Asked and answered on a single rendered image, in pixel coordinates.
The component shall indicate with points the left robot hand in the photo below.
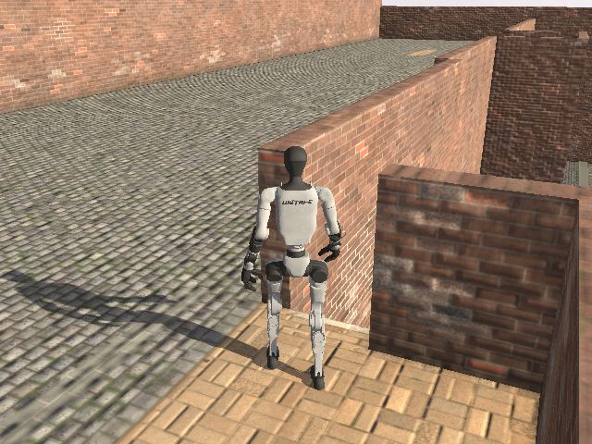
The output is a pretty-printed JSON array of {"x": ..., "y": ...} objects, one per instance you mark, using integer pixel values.
[{"x": 246, "y": 278}]

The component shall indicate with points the humanoid robot torso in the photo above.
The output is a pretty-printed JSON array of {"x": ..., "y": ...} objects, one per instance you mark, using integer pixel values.
[{"x": 296, "y": 222}]

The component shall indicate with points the left robot forearm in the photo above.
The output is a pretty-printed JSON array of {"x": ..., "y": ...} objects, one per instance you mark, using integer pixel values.
[{"x": 253, "y": 251}]

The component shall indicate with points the right robot forearm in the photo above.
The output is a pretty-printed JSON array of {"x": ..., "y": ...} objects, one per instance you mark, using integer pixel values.
[{"x": 334, "y": 240}]

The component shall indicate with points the robot left foot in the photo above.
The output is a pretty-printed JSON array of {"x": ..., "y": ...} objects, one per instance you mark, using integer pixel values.
[{"x": 272, "y": 361}]

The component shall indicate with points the robot left upper arm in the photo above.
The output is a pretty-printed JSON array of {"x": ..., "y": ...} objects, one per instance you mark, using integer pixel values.
[{"x": 266, "y": 197}]

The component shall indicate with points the right robot hand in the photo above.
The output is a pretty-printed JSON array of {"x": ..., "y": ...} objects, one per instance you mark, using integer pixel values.
[{"x": 333, "y": 256}]

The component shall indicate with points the robot right upper arm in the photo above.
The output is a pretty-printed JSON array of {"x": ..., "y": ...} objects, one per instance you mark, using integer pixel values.
[{"x": 325, "y": 195}]

